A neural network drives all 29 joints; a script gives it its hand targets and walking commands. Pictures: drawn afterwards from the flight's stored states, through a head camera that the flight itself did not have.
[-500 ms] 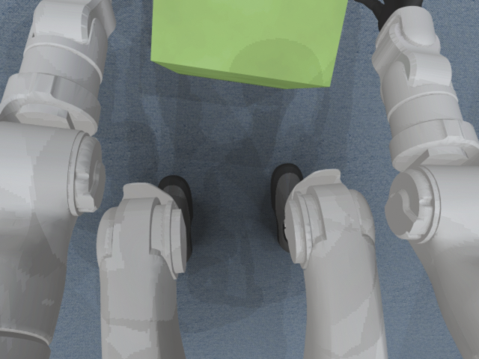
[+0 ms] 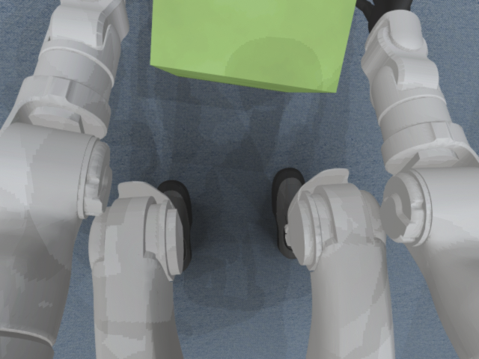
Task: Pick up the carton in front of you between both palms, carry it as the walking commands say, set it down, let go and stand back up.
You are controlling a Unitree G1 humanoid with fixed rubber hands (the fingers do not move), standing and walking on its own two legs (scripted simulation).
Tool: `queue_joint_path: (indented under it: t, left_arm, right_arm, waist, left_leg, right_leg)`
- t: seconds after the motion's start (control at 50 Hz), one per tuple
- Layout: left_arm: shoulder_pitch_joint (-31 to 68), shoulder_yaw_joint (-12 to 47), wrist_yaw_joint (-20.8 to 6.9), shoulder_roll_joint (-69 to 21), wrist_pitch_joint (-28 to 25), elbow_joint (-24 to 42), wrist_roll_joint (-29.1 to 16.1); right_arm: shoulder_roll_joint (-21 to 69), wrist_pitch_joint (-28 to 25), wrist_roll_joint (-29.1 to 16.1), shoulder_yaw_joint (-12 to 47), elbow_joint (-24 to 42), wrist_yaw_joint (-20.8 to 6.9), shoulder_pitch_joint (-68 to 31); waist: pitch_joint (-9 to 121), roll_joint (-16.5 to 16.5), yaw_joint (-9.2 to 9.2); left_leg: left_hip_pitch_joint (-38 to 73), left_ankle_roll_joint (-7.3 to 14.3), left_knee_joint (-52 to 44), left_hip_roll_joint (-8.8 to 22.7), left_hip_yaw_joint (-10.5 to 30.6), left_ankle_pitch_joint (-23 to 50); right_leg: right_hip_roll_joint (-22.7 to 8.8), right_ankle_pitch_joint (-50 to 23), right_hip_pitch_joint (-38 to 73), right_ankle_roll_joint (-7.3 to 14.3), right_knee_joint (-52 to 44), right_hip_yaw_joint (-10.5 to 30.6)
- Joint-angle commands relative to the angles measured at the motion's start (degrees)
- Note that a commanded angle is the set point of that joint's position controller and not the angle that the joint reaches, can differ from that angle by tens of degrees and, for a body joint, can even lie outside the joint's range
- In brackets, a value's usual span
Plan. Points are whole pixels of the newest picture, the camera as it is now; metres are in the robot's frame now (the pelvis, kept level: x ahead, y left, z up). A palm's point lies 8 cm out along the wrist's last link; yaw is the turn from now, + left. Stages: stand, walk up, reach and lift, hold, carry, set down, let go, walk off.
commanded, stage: reach and lift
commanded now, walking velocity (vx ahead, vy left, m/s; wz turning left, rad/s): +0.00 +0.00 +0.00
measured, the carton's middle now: (247, 9) +0.53 -0.03 -0.25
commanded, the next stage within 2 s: none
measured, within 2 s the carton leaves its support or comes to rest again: leaves its support in 0.34 s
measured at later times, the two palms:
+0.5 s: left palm out of the picture +0.56 +0.12 -0.15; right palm out of the picture +0.52 -0.17 -0.14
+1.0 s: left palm out of the picture +0.51 +0.13 +0.05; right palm out of the picture +0.48 -0.17 +0.05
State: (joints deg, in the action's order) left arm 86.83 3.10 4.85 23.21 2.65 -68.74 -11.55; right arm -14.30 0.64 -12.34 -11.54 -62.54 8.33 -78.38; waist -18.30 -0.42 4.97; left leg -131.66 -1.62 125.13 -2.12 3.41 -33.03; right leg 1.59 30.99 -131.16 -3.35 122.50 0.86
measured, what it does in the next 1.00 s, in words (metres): rises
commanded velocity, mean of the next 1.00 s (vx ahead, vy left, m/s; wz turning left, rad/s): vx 0.00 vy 0.00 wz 0.00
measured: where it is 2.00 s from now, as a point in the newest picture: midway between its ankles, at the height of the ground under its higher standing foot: (234, 234)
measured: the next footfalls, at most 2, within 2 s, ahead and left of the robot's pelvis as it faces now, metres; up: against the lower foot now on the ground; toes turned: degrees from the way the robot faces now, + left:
none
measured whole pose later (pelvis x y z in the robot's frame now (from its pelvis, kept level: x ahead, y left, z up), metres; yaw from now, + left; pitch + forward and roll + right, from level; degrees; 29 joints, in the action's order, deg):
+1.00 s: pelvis -0.01 +0.00 +0.11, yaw +2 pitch +43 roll -1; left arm 66.3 -25.8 2.6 2.5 19.8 -48.6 14.7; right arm 1.3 21.3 13.8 -32.6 -38.2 2.9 -59.8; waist 9.4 1.4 3.0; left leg -117.5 -3.2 102.0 -6.6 4.9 -27.9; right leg 5.4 26.8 -117.4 -4.9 100.7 5.1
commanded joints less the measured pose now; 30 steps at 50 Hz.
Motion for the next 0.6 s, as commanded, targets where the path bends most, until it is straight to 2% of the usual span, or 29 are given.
queue_joint_path:
  t: [0.0,0.04,0.08,0.12,0.18,0.22,0.28,0.36,0.48,0.5,0.54,0.58]
  left_arm:
    - [18.2,1.7,0.0,0.4,-1.0,5.4,-1.0]
    - [19.6,2.4,0.1,-2.3,-0.9,5.1,-1.0]
    - [19.7,1.2,0.4,-2.7,-0.9,4.6,0.8]
    - [24.6,4.1,-2.1,-17.4,-0.5,5.3,1.1]
    - [29.8,5.0,-8.1,-41.5,1.4,4.1,3.5]
    - [27.6,2.5,-11.1,-49.5,2.7,5.1,5.9]
    - [26.1,0.4,-13.2,-56.4,3.9,8.1,6.9]
    - [27.0,3.7,-13.6,-63.4,4.5,15.7,5.0]
    - [27.1,10.6,-12.2,-72.5,7.6,29.0,3.0]
    - [26.3,11.5,-11.7,-74.3,8.4,30.7,3.2]
    - [23.8,12.1,-11.3,-76.5,10.2,32.4,3.9]
    - [20.2,10.8,-11.7,-78.6,12.2,30.4,5.5]
  right_arm:
    - [-3.4,-1.0,-0.8,1.3,5.7,-0.1,-15.5]
    - [-1.1,-0.9,-0.8,1.9,5.0,-0.1,-16.7]
    - [0.3,-0.7,0.8,0.8,3.7,0.0,-16.3]
    - [14.0,-0.4,0.9,4.4,6.0,-2.9,-23.6]
    - [36.8,2.4,3.8,6.9,8.1,-9.5,-34.0]
    - [43.8,4.3,6.2,6.8,9.9,-12.7,-35.7]
    - [50.0,6.0,6.6,7.2,13.3,-15.6,-35.1]
    - [56.7,7.6,4.0,10.5,18.1,-17.0,-34.0]
    - [63.5,11.8,1.2,18.0,28.8,-17.7,-33.8]
    - [64.9,12.4,1.6,19.5,30.8,-17.5,-33.6]
    - [65.6,13.9,2.7,20.7,33.9,-17.2,-32.8]
    - [66.6,15.5,4.6,20.2,33.5,-17.4,-30.9]
  waist:
    - [66.8,6.5,2.56]
    - [66.3,6.7,2.78]
    - [65.3,6.6,2.59]
    - [64.7,7.1,2.03]
    - [62.3,7.5,1.34]
    - [60.7,6.4,0.89]
    - [62.2,5.9,0.93]
    - [73.1,6.3,1.54]
    - [98.9,7.8,1.41]
    - [102.5,7.9,0.95]
    - [105.1,7.4,1.27]
    - [99.9,6.9,1.45]
  left_leg:
    - [34.8,0.0,-10.0,-0.1,-2.9,15.3]
    - [35.2,0.0,-10.4,-0.6,-2.9,14.6]
    - [35.0,-0.1,-10.7,-0.9,-3.2,13.7]
    - [34.9,0.4,-10.8,-1.8,-3.3,14.2]
    - [31.1,0.9,-9.6,-3.7,-3.9,13.1]
    - [29.2,1.4,-9.1,-4.6,-4.7,13.1]
    - [28.5,1.8,-8.6,-5.2,-5.6,16.1]
    - [33.0,1.7,-8.0,-5.5,-6.4,22.4]
    - [49.7,1.1,-9.0,-6.4,-7.3,31.5]
    - [51.4,0.8,-9.7,-6.9,-7.7,32.0]
    - [52.2,0.4,-11.6,-7.6,-8.0,30.6]
    - [48.6,0.1,-14.5,-7.9,-8.2,25.0]
  right_leg:
    - [0.5,-18.6,32.5,-0.2,-8.6,-4.7]
    - [0.9,-17.7,32.8,0.0,-8.9,-4.7]
    - [1.3,-17.0,33.2,0.0,-9.2,-4.8]
    - [2.3,-16.8,32.7,0.2,-8.8,-5.1]
    - [3.8,-15.3,31.1,0.3,-7.3,-5.4]
    - [4.5,-14.9,29.8,0.4,-6.6,-6.1]
    - [4.9,-18.2,30.0,0.6,-6.2,-6.6]
    - [5.2,-25.5,34.1,0.8,-5.4,-7.1]
    - [6.2,-30.8,39.3,0.3,-6.6,-8.5]
    - [6.5,-30.5,40.1,0.0,-7.3,-8.9]
    - [6.9,-29.0,41.9,-0.2,-9.4,-9.3]
    - [7.0,-24.0,40.8,-0.2,-12.2,-9.3]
